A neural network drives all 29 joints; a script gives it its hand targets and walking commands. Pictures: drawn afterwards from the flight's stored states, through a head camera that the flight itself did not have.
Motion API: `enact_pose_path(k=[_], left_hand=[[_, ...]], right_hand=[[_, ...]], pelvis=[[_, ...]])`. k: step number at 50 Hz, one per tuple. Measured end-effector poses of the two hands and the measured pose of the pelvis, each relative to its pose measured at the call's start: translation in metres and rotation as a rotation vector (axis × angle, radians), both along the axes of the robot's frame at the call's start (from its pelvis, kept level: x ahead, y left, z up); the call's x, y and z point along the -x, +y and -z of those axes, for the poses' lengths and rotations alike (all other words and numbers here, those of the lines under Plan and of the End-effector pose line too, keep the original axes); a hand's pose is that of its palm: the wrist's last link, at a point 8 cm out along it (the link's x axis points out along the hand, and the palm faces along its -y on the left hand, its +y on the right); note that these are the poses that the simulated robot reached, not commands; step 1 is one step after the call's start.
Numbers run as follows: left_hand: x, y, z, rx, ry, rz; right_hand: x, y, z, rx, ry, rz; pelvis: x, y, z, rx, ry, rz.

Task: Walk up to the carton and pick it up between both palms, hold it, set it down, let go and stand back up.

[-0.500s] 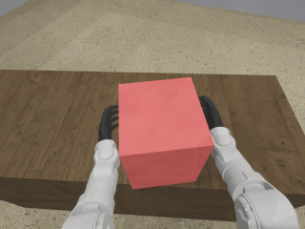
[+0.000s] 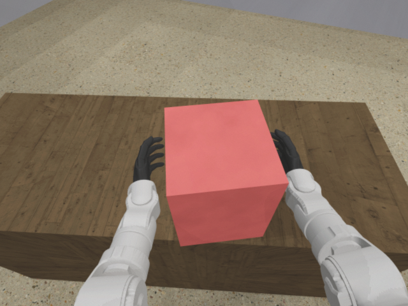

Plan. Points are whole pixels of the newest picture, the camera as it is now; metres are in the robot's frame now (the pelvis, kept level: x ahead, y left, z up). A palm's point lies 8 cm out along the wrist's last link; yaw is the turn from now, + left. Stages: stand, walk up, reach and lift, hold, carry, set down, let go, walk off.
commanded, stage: set down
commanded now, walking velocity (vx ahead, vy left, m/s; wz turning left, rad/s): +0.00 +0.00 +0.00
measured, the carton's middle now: (217, 176) +0.41 +0.02 -0.01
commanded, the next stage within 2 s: none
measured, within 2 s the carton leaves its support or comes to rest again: neither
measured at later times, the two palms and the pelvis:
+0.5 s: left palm (128, 215) +0.31 +0.20 +0.00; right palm (308, 205) +0.33 -0.16 +0.01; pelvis -0.02 +0.00 +0.00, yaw +0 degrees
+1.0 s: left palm (124, 244) +0.25 +0.20 -0.02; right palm (324, 239) +0.28 -0.19 -0.02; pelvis -0.02 +0.00 +0.00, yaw +0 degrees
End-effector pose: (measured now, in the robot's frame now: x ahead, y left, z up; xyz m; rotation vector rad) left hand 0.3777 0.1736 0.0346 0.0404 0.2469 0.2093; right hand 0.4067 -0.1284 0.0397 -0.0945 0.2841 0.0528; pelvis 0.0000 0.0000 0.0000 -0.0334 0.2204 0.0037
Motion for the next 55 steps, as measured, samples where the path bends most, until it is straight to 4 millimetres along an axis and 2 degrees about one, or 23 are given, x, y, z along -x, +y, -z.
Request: enact_pose_path(k=[9, 18, 25, 31, 38, 48, 55], left_hand=[[0.021, 0.003, 0.016, 0.000, 0.041, -0.004], [0.059, 0.016, 0.038, 0.003, 0.075, -0.031], [0.072, 0.025, 0.035, 0.002, 0.045, -0.035], [0.075, 0.021, 0.032, -0.004, 0.028, -0.013], [0.084, 0.022, 0.041, -0.004, 0.053, -0.019], [0.119, 0.028, 0.055, -0.006, 0.069, -0.046], [0.137, 0.025, 0.053, -0.013, 0.052, -0.042]], right_hand=[[0.028, -0.014, 0.023, 0.013, 0.039, 0.014], [0.057, -0.027, 0.031, 0.010, 0.020, 0.026], [0.072, -0.032, 0.031, 0.003, 0.017, 0.019], [0.078, -0.032, 0.031, -0.005, 0.019, -0.002], [0.094, -0.039, 0.046, -0.007, 0.056, 0.014], [0.126, -0.056, 0.057, -0.018, 0.043, 0.038], [0.141, -0.060, 0.053, -0.029, 0.023, 0.030]], pelvis=[[0.004, 0.001, 0.001, 0.001, -0.010, 0.000], [0.012, 0.001, 0.002, 0.001, -0.026, 0.000], [0.019, 0.002, 0.003, 0.002, -0.043, 0.000], [0.023, 0.002, 0.003, 0.002, -0.051, 0.000], [0.022, 0.001, 0.003, 0.001, -0.051, 0.000], [0.024, -0.001, 0.003, -0.001, -0.065, -0.001], [0.025, -0.003, 0.002, -0.005, -0.105, -0.002]])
